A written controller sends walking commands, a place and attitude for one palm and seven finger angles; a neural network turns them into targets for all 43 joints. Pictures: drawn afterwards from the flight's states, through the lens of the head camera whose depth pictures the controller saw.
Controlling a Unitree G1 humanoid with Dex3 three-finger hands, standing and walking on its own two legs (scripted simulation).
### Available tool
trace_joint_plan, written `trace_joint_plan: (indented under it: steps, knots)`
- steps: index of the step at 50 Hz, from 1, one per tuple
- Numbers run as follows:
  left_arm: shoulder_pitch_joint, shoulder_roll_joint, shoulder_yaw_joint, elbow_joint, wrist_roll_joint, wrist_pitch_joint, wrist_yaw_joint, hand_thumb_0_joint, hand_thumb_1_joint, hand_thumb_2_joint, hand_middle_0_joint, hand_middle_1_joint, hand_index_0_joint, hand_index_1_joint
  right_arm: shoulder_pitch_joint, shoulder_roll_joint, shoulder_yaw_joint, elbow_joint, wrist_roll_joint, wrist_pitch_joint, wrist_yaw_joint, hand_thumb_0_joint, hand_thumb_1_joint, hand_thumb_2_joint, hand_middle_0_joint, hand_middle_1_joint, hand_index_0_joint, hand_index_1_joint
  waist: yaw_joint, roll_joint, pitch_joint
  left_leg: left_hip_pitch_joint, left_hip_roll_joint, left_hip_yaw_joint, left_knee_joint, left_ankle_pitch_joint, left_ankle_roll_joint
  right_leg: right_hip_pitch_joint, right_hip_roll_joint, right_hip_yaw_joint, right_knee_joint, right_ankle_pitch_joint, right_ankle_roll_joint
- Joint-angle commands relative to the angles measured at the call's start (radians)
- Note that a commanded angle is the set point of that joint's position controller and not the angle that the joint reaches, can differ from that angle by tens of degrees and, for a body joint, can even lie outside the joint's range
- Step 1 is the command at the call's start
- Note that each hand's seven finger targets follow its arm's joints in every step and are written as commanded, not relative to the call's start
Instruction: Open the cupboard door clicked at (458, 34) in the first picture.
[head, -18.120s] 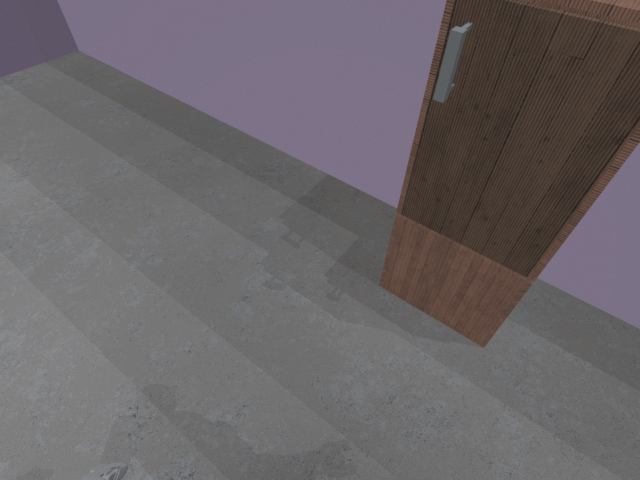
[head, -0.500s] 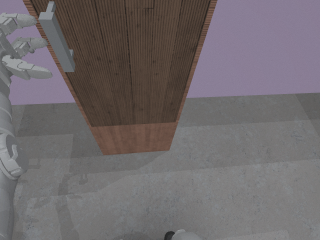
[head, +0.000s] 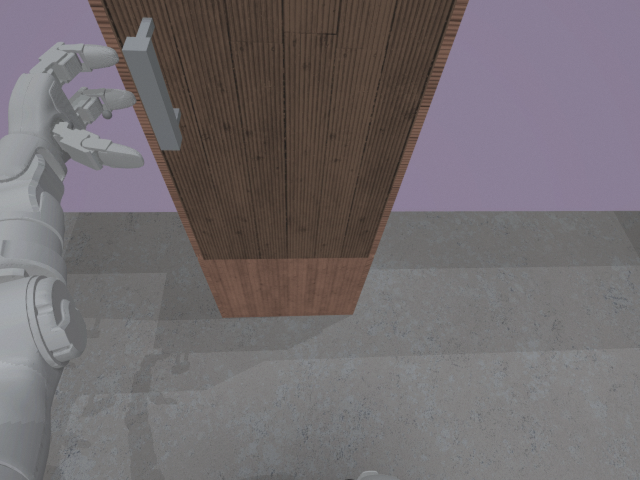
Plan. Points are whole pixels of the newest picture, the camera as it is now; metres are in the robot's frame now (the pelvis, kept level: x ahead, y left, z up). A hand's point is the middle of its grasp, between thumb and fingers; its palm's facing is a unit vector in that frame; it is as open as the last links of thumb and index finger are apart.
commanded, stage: move the hooked fingers beside the handle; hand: left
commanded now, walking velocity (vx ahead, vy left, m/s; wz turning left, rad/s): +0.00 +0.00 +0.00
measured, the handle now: (159, 88) +0.55 +0.16 +0.15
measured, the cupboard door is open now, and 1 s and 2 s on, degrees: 0 0 1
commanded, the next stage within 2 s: slide the fingers in behind the handle in 0.02 s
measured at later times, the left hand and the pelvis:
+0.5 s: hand (132, 113) +0.51 +0.19 +0.15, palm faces -0.04 -1.00 +0.01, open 13.9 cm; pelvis -0.01 -0.01 +0.00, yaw +0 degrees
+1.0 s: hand (161, 115) +0.51 +0.15 +0.15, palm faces -0.04 -1.00 +0.01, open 13.9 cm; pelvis -0.01 -0.01 +0.00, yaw +0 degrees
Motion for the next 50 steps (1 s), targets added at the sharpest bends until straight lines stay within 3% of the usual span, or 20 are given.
trace_joint_plan:
  steps: [1,2,5,7,9,14,16,18,19,21,22,25,29,30,32,35,42,45,48,50]
  knots:
    - [-0.510,0.299,0.046,-0.209,-0.002,-0.060,0.016,0.000,-0.500,0.300,-0.300,-1.200,-0.300,-1.200,0.174,-0.190,-0.068,-0.041,-0.002,-0.020,-0.015,0.000,-0.900,-0.900,0.200,0.300,0.200,0.300,-0.023,0.098,-0.408,0.298,-0.002,-0.099,-0.035,0.536,-0.008,0.122,0.028,0.040,-0.013,0.406,-0.015]
    - [-0.522,0.266,0.016,-0.213,-0.001,-0.064,0.017,0.000,-0.500,0.300,-0.300,-1.200,-0.300,-1.200,0.169,-0.186,-0.066,-0.043,-0.001,-0.022,-0.015,0.000,-0.900,-0.900,0.200,0.300,0.200,0.300,-0.030,0.101,-0.396,0.289,-0.004,-0.099,-0.038,0.518,-0.007,0.120,0.029,0.041,-0.015,0.400,-0.015]
    - [-0.564,0.255,0.009,-0.225,-0.003,-0.083,0.025,0.000,-0.500,0.300,-0.300,-1.200,-0.300,-1.200,0.176,-0.187,-0.068,-0.033,-0.003,-0.028,-0.016,0.000,-0.900,-0.900,0.200,0.300,0.200,0.300,-0.042,0.119,-0.414,0.314,-0.001,-0.106,-0.035,0.510,-0.010,0.098,0.030,0.039,-0.016,0.377,-0.015]
    - [-0.563,0.268,0.022,-0.220,-0.001,-0.086,0.026,0.000,-0.500,0.300,-0.300,-1.200,-0.300,-1.200,0.184,-0.189,-0.069,-0.028,-0.005,-0.034,-0.015,0.000,-0.900,-0.900,0.200,0.300,0.200,0.300,-0.033,0.131,-0.435,0.322,-0.001,-0.114,-0.036,0.517,-0.014,0.101,0.030,0.038,-0.012,0.371,-0.018]
    - [-0.542,0.222,0.003,-0.224,-0.009,-0.087,0.026,0.000,-0.500,0.300,-0.300,-1.200,-0.300,-1.200,0.187,-0.185,-0.070,-0.030,-0.007,-0.039,-0.012,0.000,-0.900,-0.900,0.200,0.300,0.200,0.300,-0.030,0.138,-0.444,0.339,0.000,-0.115,-0.031,0.550,-0.014,0.098,0.032,0.034,-0.009,0.378,-0.021]
    - [-0.506,0.279,0.044,-0.159,-0.002,-0.057,0.045,0.000,-0.500,0.300,-0.300,-1.200,-0.300,-1.200,0.194,-0.195,-0.066,-0.035,-0.006,-0.038,-0.011,0.000,-0.900,-0.900,0.200,0.300,0.200,0.300,-0.027,0.042,-0.375,0.213,-0.011,-0.088,-0.050,0.420,0.004,0.151,0.029,0.043,-0.021,0.370,-0.017]
    - [-0.516,0.288,0.040,-0.191,0.015,-0.067,0.055,0.000,-0.500,0.300,-0.300,-1.200,-0.300,-1.200,0.192,-0.189,-0.067,-0.043,-0.006,-0.039,-0.009,0.000,-0.900,-0.900,0.200,0.300,0.200,0.300,-0.018,0.083,-0.400,0.224,-0.012,-0.087,-0.052,0.426,0.000,0.157,0.027,0.047,-0.017,0.374,-0.016]
    - [-0.511,0.233,0.001,-0.187,0.016,-0.068,0.058,0.000,-0.500,0.300,-0.300,-1.200,-0.300,-1.200,0.191,-0.185,-0.069,-0.042,-0.005,-0.043,-0.006,0.000,-0.900,-0.900,0.200,0.300,0.200,0.300,-0.029,0.092,-0.387,0.241,-0.010,-0.085,-0.051,0.415,-0.002,0.126,0.028,0.045,-0.024,0.352,-0.016]
    - [-0.512,0.232,0.006,-0.176,0.007,-0.070,0.057,0.000,-0.500,0.300,-0.300,-1.200,-0.300,-1.200,0.200,-0.188,-0.069,-0.039,-0.006,-0.042,-0.007,0.000,-0.900,-0.900,0.200,0.300,0.200,0.300,-0.034,0.055,-0.374,0.231,-0.010,-0.088,-0.050,0.418,0.002,0.137,0.030,0.043,-0.024,0.358,-0.018]
    - [-0.513,0.267,0.033,-0.170,0.003,-0.067,0.051,0.000,-0.500,0.300,-0.300,-1.200,-0.300,-1.200,0.201,-0.193,-0.070,-0.040,-0.004,-0.043,-0.009,0.000,-0.900,-0.900,0.200,0.300,0.200,0.300,-0.029,0.053,-0.398,0.220,-0.012,-0.079,-0.053,0.392,0.004,0.159,0.029,0.053,-0.029,0.361,-0.015]
    - [-0.549,0.263,0.020,-0.200,0.006,-0.071,0.049,0.000,-0.500,0.300,-0.300,-1.200,-0.300,-1.200,0.197,-0.190,-0.069,-0.038,-0.004,-0.044,-0.010,0.000,-0.900,-0.900,0.200,0.300,0.200,0.300,-0.034,0.098,-0.400,0.231,-0.012,-0.080,-0.055,0.396,0.001,0.152,0.027,0.052,-0.027,0.361,-0.016]
    - [-0.562,0.249,0.019,-0.231,0.004,-0.086,0.058,0.000,-0.500,0.300,-0.300,-1.200,-0.300,-1.200,0.202,-0.186,-0.071,-0.032,-0.007,-0.048,-0.008,0.000,-0.900,-0.900,0.200,0.300,0.200,0.300,-0.035,0.116,-0.422,0.273,-0.008,-0.091,-0.048,0.426,-0.002,0.127,0.030,0.047,-0.024,0.355,-0.018]
    - [-0.545,0.187,-0.006,-0.228,-0.004,-0.086,0.074,0.000,-0.500,0.300,-0.300,-1.200,-0.300,-1.200,0.199,-0.183,-0.073,-0.032,-0.009,-0.056,-0.003,0.000,-0.900,-0.900,0.200,0.300,0.200,0.300,-0.035,0.099,-0.414,0.286,-0.007,-0.095,-0.049,0.431,-0.002,0.112,0.033,0.040,-0.022,0.341,-0.020]
    - [-0.556,0.218,0.015,-0.230,0.001,-0.086,0.081,0.000,-0.500,0.300,-0.300,-1.200,-0.300,-1.200,0.198,-0.185,-0.073,-0.027,-0.009,-0.057,-0.003,0.000,-0.900,-0.900,0.200,0.300,0.200,0.300,-0.029,0.121,-0.426,0.289,-0.006,-0.094,-0.048,0.431,-0.006,0.112,0.031,0.044,-0.022,0.343,-0.019]
    - [-0.539,0.176,-0.011,-0.204,0.006,-0.077,0.091,0.000,-0.500,0.300,-0.300,-1.200,-0.300,-1.200,0.197,-0.180,-0.072,-0.026,-0.009,-0.059,0.001,0.000,-0.900,-0.900,0.200,0.300,0.200,0.300,-0.032,0.090,-0.399,0.272,-0.008,-0.093,-0.050,0.422,-0.005,0.108,0.032,0.041,-0.023,0.340,-0.018]
    - [-0.543,0.188,-0.002,-0.210,0.013,-0.078,0.107,0.000,-0.500,0.300,-0.300,-1.200,-0.300,-1.200,0.197,-0.180,-0.072,-0.029,-0.010,-0.060,0.003,0.000,-0.900,-0.900,0.200,0.300,0.200,0.300,-0.030,0.071,-0.407,0.255,-0.013,-0.087,-0.050,0.423,-0.001,0.135,0.032,0.044,-0.020,0.363,-0.016]
    - [-0.604,0.079,-0.076,-0.213,0.005,-0.079,0.116,0.000,-0.500,0.300,-0.300,-1.200,-0.300,-1.200,0.199,-0.175,-0.075,-0.009,-0.012,-0.072,0.007,0.000,-0.900,-0.900,0.200,0.300,0.200,0.300,-0.059,0.097,-0.395,0.312,-0.005,-0.106,-0.042,0.429,-0.009,0.057,0.033,0.037,-0.018,0.323,-0.018]
    - [-0.583,0.115,-0.031,-0.228,-0.003,-0.088,0.123,0.000,-0.500,0.300,-0.300,-1.200,-0.300,-1.200,0.200,-0.176,-0.076,-0.008,-0.014,-0.077,0.008,0.000,-0.900,-0.900,0.200,0.300,0.200,0.300,-0.037,0.087,-0.443,0.320,-0.008,-0.102,-0.035,0.482,-0.008,0.098,0.033,0.038,-0.007,0.370,-0.019]
    - [-0.580,0.064,-0.068,-0.238,0.005,-0.091,0.132,0.000,-0.500,0.300,-0.300,-1.200,-0.300,-1.200,0.190,-0.167,-0.076,-0.011,-0.014,-0.078,0.014,0.000,-0.900,-0.900,0.200,0.300,0.200,0.300,-0.037,0.092,-0.420,0.314,-0.009,-0.101,-0.035,0.486,-0.010,0.093,0.033,0.035,-0.004,0.373,-0.019]
    - [-0.577,0.088,-0.042,-0.240,0.003,-0.091,0.146,0.000,-0.500,0.300,-0.300,-1.200,-0.300,-1.200,0.191,-0.169,-0.075,-0.010,-0.016,-0.075,0.014,0.000,-0.900,-0.900,0.200,0.300,0.200,0.300,-0.032,0.081,-0.422,0.307,-0.009,-0.102,-0.035,0.495,-0.010,0.100,0.033,0.034,-0.001,0.380,-0.019]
